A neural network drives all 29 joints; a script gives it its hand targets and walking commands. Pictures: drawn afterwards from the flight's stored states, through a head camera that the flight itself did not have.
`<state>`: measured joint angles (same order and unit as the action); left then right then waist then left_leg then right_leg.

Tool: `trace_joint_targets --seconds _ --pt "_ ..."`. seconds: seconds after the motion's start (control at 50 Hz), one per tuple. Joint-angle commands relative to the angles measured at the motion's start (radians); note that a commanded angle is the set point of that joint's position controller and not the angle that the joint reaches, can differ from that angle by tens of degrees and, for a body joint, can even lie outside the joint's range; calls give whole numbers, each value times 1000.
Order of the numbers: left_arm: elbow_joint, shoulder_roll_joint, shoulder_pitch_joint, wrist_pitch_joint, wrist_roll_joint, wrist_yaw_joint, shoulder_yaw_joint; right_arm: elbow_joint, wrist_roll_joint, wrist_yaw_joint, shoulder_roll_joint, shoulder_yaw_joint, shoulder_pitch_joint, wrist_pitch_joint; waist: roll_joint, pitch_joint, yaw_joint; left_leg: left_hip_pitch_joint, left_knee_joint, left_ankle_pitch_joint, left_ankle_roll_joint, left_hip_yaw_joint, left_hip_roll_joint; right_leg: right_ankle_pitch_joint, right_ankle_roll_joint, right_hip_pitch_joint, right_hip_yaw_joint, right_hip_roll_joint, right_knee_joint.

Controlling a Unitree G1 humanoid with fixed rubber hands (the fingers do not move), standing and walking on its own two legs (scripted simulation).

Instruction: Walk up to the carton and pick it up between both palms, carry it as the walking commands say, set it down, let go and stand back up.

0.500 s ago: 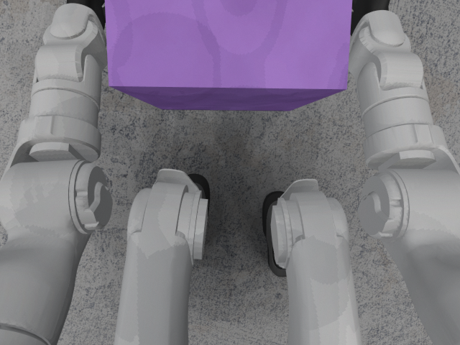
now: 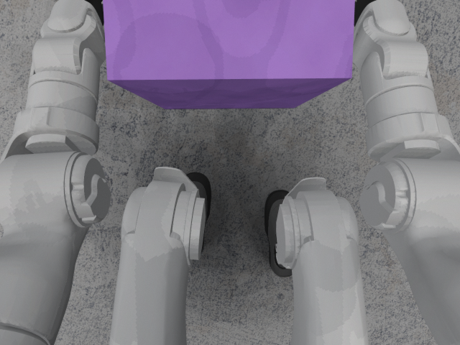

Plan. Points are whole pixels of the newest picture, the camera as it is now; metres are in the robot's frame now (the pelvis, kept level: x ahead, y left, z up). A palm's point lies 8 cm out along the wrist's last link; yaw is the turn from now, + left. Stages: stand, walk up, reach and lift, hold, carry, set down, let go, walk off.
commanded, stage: set down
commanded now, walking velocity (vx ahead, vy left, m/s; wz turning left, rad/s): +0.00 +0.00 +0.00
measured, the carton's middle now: (229, 50) +0.50 +0.05 -0.23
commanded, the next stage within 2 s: none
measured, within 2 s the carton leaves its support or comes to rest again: rests again in 0.50 s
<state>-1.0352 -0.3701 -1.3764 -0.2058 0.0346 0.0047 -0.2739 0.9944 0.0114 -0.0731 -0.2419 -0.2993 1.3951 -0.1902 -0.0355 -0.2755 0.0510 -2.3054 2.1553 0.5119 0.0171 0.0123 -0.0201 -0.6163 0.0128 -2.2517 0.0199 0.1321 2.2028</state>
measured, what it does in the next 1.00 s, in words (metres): stands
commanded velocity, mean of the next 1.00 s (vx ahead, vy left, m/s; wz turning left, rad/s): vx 0.00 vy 0.00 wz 0.00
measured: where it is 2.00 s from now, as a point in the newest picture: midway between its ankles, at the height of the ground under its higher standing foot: (236, 239)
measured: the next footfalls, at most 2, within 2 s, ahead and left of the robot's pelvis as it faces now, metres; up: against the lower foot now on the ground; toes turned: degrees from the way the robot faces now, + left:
none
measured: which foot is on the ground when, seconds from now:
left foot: down 0.00-1.00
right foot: down 0.00-1.00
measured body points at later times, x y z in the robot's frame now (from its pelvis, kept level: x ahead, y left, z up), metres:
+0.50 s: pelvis +0.00 +0.00 +0.00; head +0.35 +0.02 +0.26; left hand +0.54 +0.24 -0.16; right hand +0.57 -0.12 -0.16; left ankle +0.12 +0.11 -0.34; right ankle +0.10 -0.10 -0.34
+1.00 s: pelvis +0.00 +0.00 -0.01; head +0.37 +0.03 +0.25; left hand +0.53 +0.28 -0.17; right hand +0.56 -0.17 -0.17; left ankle +0.12 +0.11 -0.34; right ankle +0.10 -0.10 -0.34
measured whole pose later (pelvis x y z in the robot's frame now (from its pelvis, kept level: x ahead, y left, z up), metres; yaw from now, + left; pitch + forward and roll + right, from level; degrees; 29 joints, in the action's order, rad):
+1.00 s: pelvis +0.00 +0.00 -0.01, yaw +0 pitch +37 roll -1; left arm -1.09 -0.47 -1.35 -0.06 0.21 -0.04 -0.18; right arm 1.03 0.21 -0.09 -0.40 -0.11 1.35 -0.10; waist -0.03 -0.33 0.04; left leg -2.31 2.18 0.52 0.04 0.03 0.00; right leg -0.63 0.00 -2.25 0.03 0.08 2.23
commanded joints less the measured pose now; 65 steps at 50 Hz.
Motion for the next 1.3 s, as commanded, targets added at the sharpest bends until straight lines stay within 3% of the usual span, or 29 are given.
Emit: trace_joint_targets --seconds 0.0,0.16,0.28,0.34,0.44,0.5,0.56,0.8,1.02,1.14,1.28 --pt "117 821 -515 24 79 236 260 -49 57 224 817 283 462 -5 -17 929 18 557 -124 -244 3 -16 -34 186 -31 292 5 -7 -198" --pt "102 794 -497 27 69 231 242 -40 41 219 786 269 441 -4 -17 904 11 560 -111 -236 -3 -16 -33 181 -29 303 6 -9 -189" --pt "86 636 -472 46 56 192 195 -32 34 181 632 235 410 14 -20 922 18 574 -108 -226 -12 -7 -27 178 -18 341 7 -20 -188" --pt "65 442 -431 68 46 137 141 -27 31 132 442 196 367 34 -22 944 22 593 -110 -222 -18 -3 -19 175 -9 368 8 -29 -188" --pt "-6 -61 -299 139 70 -17 55 11 63 -2 -75 127 258 77 -11 989 16 659 -125 -212 -28 -10 5 151 8 417 5 -57 -199" --pt "-35 -126 -310 162 127 -58 96 24 120 -36 -143 149 276 95 10 1029 8 690 -125 -241 -27 -24 13 170 9 425 -8 -68 -199" --pt "-19 -153 -317 177 155 -76 110 11 151 -47 -173 160 277 113 23 1075 20 715 -113 -300 -24 -34 16 221 10 435 -20 -75 -187" --pt "-2 -218 -217 180 163 -72 80 -32 188 -27 -250 178 212 120 -6 1139 32 756 -98 -358 -12 -43 30 263 11 409 -13 -96 -160" --pt "77 -273 -208 155 181 -35 70 -96 197 -9 -293 164 188 95 23 1198 20 787 -95 -348 -11 -30 36 263 -1 439 -4 -102 -170" --pt "189 -299 -183 108 178 -23 51 -209 188 -13 -324 140 165 50 41 1359 11 885 -137 -374 -13 -9 22 283 -6 526 10 -89 -217" --pt "210 -284 -125 58 146 4 16 -219 159 12 -302 110 118 4 39 1289 18 868 -243 -336 -9 -3 12 249 -8 505 11 -80 -323"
